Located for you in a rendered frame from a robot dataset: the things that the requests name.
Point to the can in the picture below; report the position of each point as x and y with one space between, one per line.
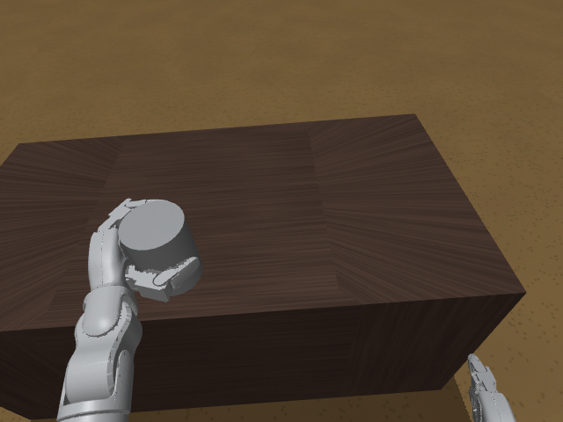
156 236

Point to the right robot hand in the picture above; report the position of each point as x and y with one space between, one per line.
488 405

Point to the left robot hand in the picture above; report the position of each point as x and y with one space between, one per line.
109 263

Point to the left robot arm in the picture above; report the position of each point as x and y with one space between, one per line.
98 382

